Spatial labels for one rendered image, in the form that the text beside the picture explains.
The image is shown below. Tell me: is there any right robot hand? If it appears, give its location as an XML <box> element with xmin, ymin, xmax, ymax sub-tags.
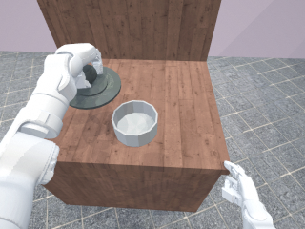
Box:
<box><xmin>222</xmin><ymin>160</ymin><xmax>259</xmax><ymax>208</ymax></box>

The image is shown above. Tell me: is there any table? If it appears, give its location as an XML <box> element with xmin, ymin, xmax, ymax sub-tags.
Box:
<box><xmin>36</xmin><ymin>0</ymin><xmax>230</xmax><ymax>213</ymax></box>

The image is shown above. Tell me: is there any knob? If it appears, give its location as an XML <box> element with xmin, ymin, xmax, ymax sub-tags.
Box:
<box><xmin>82</xmin><ymin>64</ymin><xmax>97</xmax><ymax>83</ymax></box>

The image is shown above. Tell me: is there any lid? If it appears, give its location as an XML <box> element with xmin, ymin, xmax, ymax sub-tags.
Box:
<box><xmin>69</xmin><ymin>65</ymin><xmax>121</xmax><ymax>110</ymax></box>

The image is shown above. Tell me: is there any robot left forearm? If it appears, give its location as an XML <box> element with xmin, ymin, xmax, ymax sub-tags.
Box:
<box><xmin>0</xmin><ymin>50</ymin><xmax>83</xmax><ymax>160</ymax></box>

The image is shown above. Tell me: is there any robot left upper arm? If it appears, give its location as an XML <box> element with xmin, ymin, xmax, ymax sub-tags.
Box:
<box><xmin>0</xmin><ymin>131</ymin><xmax>60</xmax><ymax>229</ymax></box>

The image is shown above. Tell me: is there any left robot hand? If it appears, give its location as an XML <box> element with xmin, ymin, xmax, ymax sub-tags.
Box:
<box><xmin>55</xmin><ymin>43</ymin><xmax>103</xmax><ymax>89</ymax></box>

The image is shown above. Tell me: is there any pot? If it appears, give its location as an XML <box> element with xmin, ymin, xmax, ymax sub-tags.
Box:
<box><xmin>112</xmin><ymin>100</ymin><xmax>158</xmax><ymax>147</ymax></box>

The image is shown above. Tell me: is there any robot right forearm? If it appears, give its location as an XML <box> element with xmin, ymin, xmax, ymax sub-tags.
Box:
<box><xmin>241</xmin><ymin>199</ymin><xmax>276</xmax><ymax>229</ymax></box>

